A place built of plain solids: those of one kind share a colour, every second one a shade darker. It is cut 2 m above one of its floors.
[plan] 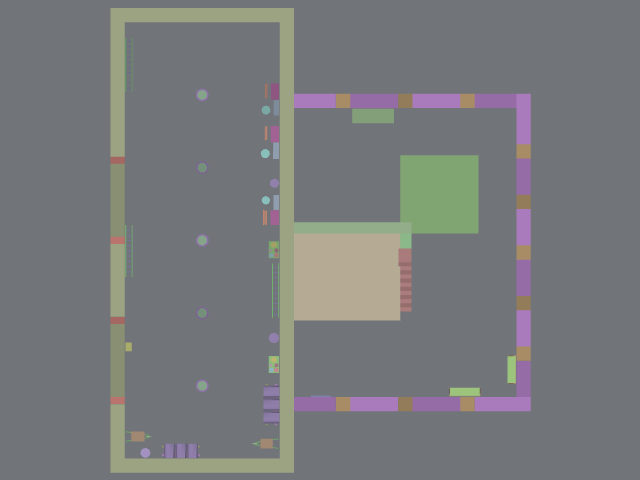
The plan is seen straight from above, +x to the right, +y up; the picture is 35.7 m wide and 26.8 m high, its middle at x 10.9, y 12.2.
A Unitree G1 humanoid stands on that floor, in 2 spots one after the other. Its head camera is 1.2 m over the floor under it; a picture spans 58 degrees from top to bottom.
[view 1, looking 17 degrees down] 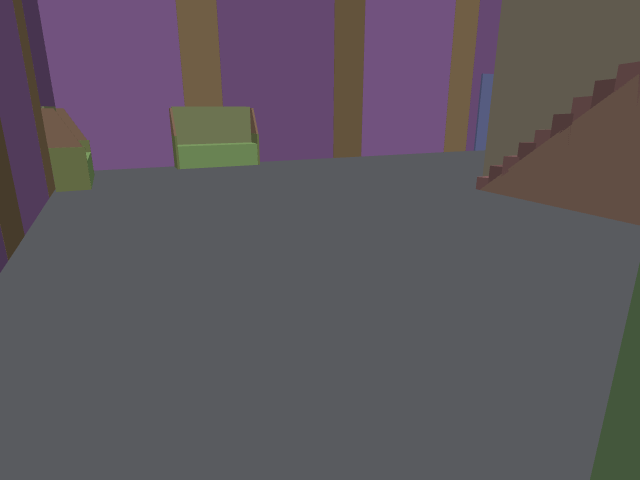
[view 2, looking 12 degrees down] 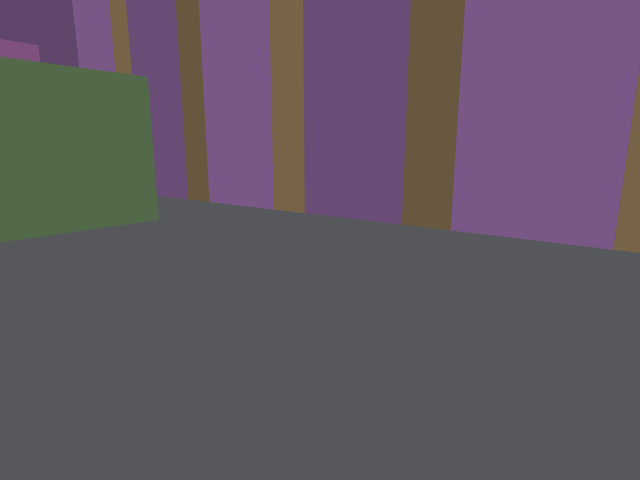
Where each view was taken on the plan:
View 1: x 20.97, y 13.19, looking -115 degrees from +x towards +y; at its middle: ground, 4.10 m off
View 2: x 15.69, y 5.91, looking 38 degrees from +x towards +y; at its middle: ground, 5.77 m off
